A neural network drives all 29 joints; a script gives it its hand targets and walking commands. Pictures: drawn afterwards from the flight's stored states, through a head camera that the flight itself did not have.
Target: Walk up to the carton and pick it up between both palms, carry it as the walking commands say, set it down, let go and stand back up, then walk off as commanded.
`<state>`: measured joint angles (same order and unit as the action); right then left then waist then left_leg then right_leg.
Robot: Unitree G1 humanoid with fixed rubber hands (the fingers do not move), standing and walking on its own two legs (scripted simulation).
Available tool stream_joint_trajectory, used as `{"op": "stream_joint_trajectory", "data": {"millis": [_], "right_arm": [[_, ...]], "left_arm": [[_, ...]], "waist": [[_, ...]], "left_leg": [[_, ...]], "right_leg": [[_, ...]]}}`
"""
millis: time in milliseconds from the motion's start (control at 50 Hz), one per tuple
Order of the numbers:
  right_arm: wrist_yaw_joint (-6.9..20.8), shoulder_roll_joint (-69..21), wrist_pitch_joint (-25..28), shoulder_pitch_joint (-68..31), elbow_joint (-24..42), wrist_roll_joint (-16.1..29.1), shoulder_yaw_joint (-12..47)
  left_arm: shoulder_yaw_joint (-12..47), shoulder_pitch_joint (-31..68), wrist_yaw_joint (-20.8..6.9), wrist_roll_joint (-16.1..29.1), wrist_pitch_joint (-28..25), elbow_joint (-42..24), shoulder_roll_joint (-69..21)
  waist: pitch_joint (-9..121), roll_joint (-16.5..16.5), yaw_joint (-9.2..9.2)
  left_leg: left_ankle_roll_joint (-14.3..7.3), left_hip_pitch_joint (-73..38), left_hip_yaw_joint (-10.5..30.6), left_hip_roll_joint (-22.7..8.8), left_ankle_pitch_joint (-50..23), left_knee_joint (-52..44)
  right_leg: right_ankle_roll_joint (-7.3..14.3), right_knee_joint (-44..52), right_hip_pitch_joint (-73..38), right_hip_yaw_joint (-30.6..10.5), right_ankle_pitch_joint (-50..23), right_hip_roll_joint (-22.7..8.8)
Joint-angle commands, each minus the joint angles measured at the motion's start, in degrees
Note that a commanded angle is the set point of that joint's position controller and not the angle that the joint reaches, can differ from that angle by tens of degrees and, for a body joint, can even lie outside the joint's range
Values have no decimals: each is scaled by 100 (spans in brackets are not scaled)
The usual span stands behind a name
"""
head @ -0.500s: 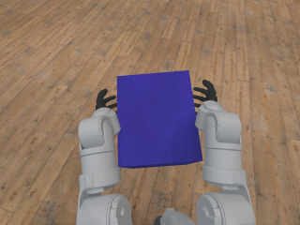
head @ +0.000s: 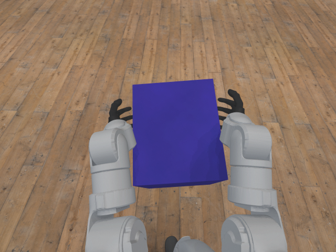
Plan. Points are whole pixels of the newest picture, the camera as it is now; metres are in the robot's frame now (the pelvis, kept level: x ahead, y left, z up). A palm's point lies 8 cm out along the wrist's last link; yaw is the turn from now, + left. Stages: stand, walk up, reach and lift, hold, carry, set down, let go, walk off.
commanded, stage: carry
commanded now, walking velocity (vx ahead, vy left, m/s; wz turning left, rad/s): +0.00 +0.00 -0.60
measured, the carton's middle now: (176, 141) +0.38 -0.01 +0.01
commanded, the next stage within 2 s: none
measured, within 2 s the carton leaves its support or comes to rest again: neither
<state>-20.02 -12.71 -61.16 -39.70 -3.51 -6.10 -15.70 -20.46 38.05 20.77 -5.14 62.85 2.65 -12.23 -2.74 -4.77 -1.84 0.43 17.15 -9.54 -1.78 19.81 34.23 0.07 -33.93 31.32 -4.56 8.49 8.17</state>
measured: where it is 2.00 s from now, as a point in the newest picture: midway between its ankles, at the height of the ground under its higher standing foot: outside the picture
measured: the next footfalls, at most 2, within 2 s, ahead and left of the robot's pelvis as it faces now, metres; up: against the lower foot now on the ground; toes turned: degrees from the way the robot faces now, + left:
right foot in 0.12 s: +0.09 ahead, -0.13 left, +0.00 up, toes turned -2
left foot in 0.48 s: -0.04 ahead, +0.04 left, +0.00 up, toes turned -6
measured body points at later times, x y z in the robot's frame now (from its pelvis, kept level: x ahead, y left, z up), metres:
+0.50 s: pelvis -0.05 -0.09 +0.00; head +0.02 -0.09 +0.44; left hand +0.35 -0.05 +0.07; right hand +0.29 -0.31 +0.09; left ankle -0.08 +0.04 -0.72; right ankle +0.05 -0.13 -0.72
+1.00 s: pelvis -0.10 -0.18 +0.00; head -0.10 -0.17 +0.45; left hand +0.25 -0.15 +0.09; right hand +0.18 -0.40 +0.11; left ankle -0.13 -0.03 -0.72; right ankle -0.11 -0.28 -0.71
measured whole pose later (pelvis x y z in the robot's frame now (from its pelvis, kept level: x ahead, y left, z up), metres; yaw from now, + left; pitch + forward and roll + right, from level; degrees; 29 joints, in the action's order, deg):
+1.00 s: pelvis -0.10 -0.18 +0.00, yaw -19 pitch +3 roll +1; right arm -18.7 -14.2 -65.9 -30.1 0.1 -6.1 -15.6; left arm -14.9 27.0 19.2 -5.4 66.3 0.1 -13.1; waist 4.8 -1.4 0.7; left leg 2.3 10.7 -10.7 -5.5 23.6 32.5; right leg -1.6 -45.5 27.0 -3.7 17.2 3.7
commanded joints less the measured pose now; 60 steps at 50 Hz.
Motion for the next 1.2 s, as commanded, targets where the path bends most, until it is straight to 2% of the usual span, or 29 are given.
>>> {"op": "stream_joint_trajectory", "data": {"millis": [0, 60, 80, 100, 120, 140, 180, 220, 320, 400, 420, 480, 520, 560, 600, 620, 640, 720, 780, 800, 820, 860, 900, 960, 980, 1020, 1040, 1080, 1180], "right_arm": [[1173, -4784, 71, -3628, 355, 1499, 2891], [1073, -4598, 11, -3247, 67, 1208, 2641], [1035, -4447, -26, -3111, -119, 1101, 2521], [990, -4282, -89, -2710, -176, 925, 2481], [986, -4309, -117, -3009, -187, 917, 2575], [1013, -4134, -103, -3271, -67, 1003, 2556], [1121, -4520, -53, -3679, -242, 1322, 2656], [1209, -4933, -27, -3977, -197, 1632, 2905], [1253, -5107, 67, -4701, 529, 2046, 3217], [1253, -4931, 55, -4667, 706, 2186, 3285], [1276, -4984, 36, -4303, 699, 2209, 3278], [1207, -4805, 131, -4340, 653, 2041, 3036], [1208, -4759, 102, -4314, 735, 1930, 3079], [1205, -4748, 48, -4333, 707, 1800, 3095], [1156, -4648, -88, -3672, 257, 1512, 2897], [1139, -4698, -219, -2488, 223, 1322, 2831], [1167, -4701, -252, -2465, 178, 1339, 2859], [1167, -4703, -134, -4866, 289, 1669, 3064], [1191, -4753, -77, -4264, 230, 1854, 2938], [1212, -4777, -104, -3706, 376, 1888, 2934], [1299, -4948, -159, -2618, 658, 1865, 2963], [1430, -5224, -271, -1713, 1536, 1850, 3232], [1529, -5476, -445, -2338, 1358, 1914, 3539], [1642, -5700, -540, -1563, 940, 1663, 3529], [1683, -5749, -574, -1547, 783, 1649, 3508], [1645, -5796, -666, -2173, 1555, 2020, 3579], [1685, -5638, -727, -1675, 1077, 1831, 3426], [1849, -5656, -587, -2168, 234, 1564, 3245], [1997, -6029, -426, -2085, 574, 1834, 3545]], "left_arm": [[4093, 5465, -1271, 2027, -137, -1047, -4875], [4203, 4998, -1385, 2217, -15, -603, -4961], [4243, 4951, -1409, 2207, 18, -426, -4944], [4157, 4360, -1420, 2131, 68, -133, -4868], [4055, 4811, -1415, 2123, 35, -53, -4659], [4029, 4698, -1426, 2160, 62, 173, -4669], [3939, 5115, -1430, 2125, 22, -257, -4710], [3901, 5420, -1377, 2074, -100, -557, -4786], [3556, 5294, -1306, 1806, -276, -873, -4785], [3433, 5019, -1203, 1650, -273, -868, -4651], [3428, 4820, -1185, 1649, -275, -1091, -4585], [3704, 5613, -1171, 1908, -295, -1446, -4524], [3756, 5616, -1219, 1953, -259, -1365, -4580], [3884, 5835, -1243, 2013, -225, -1243, -4723], [3867, 5391, -1299, 2065, -107, -905, -4788], [3804, 4067, -1377, 1959, 53, -618, -4809], [3838, 4047, -1380, 1961, 56, -590, -4846], [3497, 5693, -1409, 1933, -64, -494, -4669], [3588, 5182, -1349, 1667, -94, -286, -4744], [3641, 4276, -1350, 1607, -7, -218, -4863], [3736, 3092, -1396, 1729, 51, -650, -5041], [3977, 2444, -1521, 1865, 100, -1438, -5419], [4068, 3181, -1598, 1893, 135, -1774, -5380], [4438, 3050, -1752, 1823, 207, -1794, -5615], [4408, 2984, -1776, 1869, 203, -1723, -5684], [4446, 3590, -1713, 2352, 254, -2243, -5766], [4422, 3209, -1739, 2213, 340, -1609, -5762], [4282, 3631, -1873, 1888, 276, -893, -5800], [4258, 2894, -1928, 1683, 154, -817, -6065]], "waist": [[3563, 1508, 172], [3556, 1387, 240], [3672, 1321, 289], [3734, 561, 380], [3556, -974, 266], [3545, -1110, 304], [3270, 19, 293], [3609, -327, 350], [4061, -828, 350], [4695, -483, 275], [4880, -338, 238], [4974, 1176, 151], [4696, 2239, 118], [4245, 1678, 248], [3836, 565, 300], [3781, -663, 300], [3814, -1063, 326], [3744, -758, 238], [4479, -688, 4], [4913, 873, -44], [4781, 2945, -37], [3497, 1506, 172], [3014, 1085, 321], [3079, 1236, 315], [3255, 758, 402], [2770, -1207, 439], [2731, -1093, 415], [2474, 51, 410], [2887, -399, 399]], "left_leg": [[-432, -2636, 327, -2377, -3461, 283], [71, -2541, -128, -2049, -4701, 1142], [349, -1829, -181, -1786, -4372, 1690], [619, -417, -170, -1470, -2875, 2373], [878, 1094, -107, -723, 1084, 2956], [985, 1558, 260, -170, 2591, 3086], [784, 1383, 671, -117, 2472, 3039], [676, 1247, 877, -3, 1924, 2366], [436, 93, 825, 126, 1122, 990], [258, -1826, 471, 41, 361, -482], [161, -2414, 470, -225, -98, -754], [-257, -3679, 665, -1390, -2132, -321], [-873, -2932, 1004, -2053, -3443, 382], [-609, -2377, 520, -1736, -2891, 694], [9, -1388, 33, -948, -1240, 1191], [220, -123, 135, -486, 775, 1617], [426, 338, 204, 157, 1969, 1693], [119, -380, 259, 708, 1585, 919], [-301, -3250, -328, 272, 1169, -1784], [-592, -3962, 216, -837, 257, -2016], [-1064, -3409, 1797, -2318, -791, -1100], [-1125, -3405, 1669, -2729, -1774, -1183], [-776, -3424, 1134, -2409, -2149, -641], [-352, -2075, 415, -1521, -2116, 443], [-265, -1110, 223, -1129, -1725, 1328], [158, 1644, 221, 12, 1740, 2544], [98, 1958, 645, 76, 2126, 2657], [-130, 1467, 816, 8, 2084, 2106], [-358, 42, 521, 60, 1088, 557]], "right_leg": [[-184, -1677, 651, 174, 1482, -845], [-63, -103, -250, 445, 927, -541], [26, 373, -1310, 36, -504, -571], [418, 67, -2624, -852, -2917, -1168], [842, -335, -3570, -2154, -6645, -2006], [1225, -170, -3556, -2801, -7337, -2184], [1016, 322, -2817, -2664, -5028, -1960], [938, 620, -3028, -2868, -3425, -1915], [461, 1039, -2750, -2497, -2546, -1529], [-208, 883, -2510, -1627, -3733, -1164], [-305, 770, -2192, -1357, -3129, -1086], [-722, 225, -1180, -234, -1566, -588], [-382, -1433, -656, -293, 1119, -499], [-87, -749, -602, -226, 887, -594], [105, 570, -1656, -457, -1648, -835], [283, 728, -2668, -1585, -3207, -1662], [311, 1140, -2983, -2565, -4051, -1967], [-1376, 2681, -2886, -2161, -2073, -1322], [-2519, 1821, -2107, -266, -2598, -218], [-2385, -288, -1292, 291, -509, 119], [-1174, -2795, -602, -71, 1758, -226], [-348, -2884, 1015, -269, 1212, -913], [31, -1307, 1017, -297, 1275, -1431], [356, 768, -1506, 630, 1095, -414], [513, 943, -2652, 287, 1318, -385], [1290, 1388, -3957, -2394, 811, -1826], [1634, 1697, -3752, -2741, 1098, -2140], [1454, 2122, -2570, -2538, 2021, -2069], [1059, 2042, -2307, -1175, 1258, -1622]]}}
